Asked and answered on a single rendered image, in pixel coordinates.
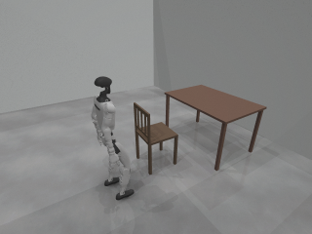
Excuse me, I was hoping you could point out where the right robot upper arm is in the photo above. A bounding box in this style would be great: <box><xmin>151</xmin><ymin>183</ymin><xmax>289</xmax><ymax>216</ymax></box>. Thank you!
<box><xmin>101</xmin><ymin>102</ymin><xmax>116</xmax><ymax>134</ymax></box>

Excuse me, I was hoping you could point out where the robot left hand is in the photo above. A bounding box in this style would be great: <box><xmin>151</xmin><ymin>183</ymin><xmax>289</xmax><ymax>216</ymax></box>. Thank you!
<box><xmin>97</xmin><ymin>134</ymin><xmax>103</xmax><ymax>147</ymax></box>

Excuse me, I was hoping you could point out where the robot left forearm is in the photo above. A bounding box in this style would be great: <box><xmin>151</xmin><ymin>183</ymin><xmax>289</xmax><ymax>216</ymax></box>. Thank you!
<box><xmin>92</xmin><ymin>118</ymin><xmax>102</xmax><ymax>135</ymax></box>

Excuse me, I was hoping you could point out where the chair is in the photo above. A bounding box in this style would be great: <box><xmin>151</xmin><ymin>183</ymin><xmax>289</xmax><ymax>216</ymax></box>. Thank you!
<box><xmin>134</xmin><ymin>102</ymin><xmax>178</xmax><ymax>175</ymax></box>

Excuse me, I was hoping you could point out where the robot right forearm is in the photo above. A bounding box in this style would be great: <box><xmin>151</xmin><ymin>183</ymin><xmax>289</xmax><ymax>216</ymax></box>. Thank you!
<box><xmin>103</xmin><ymin>128</ymin><xmax>115</xmax><ymax>155</ymax></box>

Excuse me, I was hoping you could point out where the left robot upper arm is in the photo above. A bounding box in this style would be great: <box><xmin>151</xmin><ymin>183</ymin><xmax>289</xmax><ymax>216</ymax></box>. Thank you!
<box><xmin>91</xmin><ymin>95</ymin><xmax>99</xmax><ymax>120</ymax></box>

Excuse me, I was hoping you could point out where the table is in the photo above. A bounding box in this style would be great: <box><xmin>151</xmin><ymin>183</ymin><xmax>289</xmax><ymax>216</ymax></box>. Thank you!
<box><xmin>164</xmin><ymin>85</ymin><xmax>267</xmax><ymax>171</ymax></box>

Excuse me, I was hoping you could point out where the robot left foot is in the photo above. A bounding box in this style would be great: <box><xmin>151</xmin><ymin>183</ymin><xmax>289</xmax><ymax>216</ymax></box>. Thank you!
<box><xmin>104</xmin><ymin>176</ymin><xmax>120</xmax><ymax>186</ymax></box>

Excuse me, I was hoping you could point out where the robot right hand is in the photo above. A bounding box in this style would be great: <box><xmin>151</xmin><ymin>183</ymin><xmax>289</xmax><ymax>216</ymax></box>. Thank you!
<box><xmin>108</xmin><ymin>153</ymin><xmax>120</xmax><ymax>170</ymax></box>

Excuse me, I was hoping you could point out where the humanoid robot torso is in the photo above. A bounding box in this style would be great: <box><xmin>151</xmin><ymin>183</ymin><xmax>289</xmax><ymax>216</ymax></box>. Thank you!
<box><xmin>95</xmin><ymin>99</ymin><xmax>116</xmax><ymax>146</ymax></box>

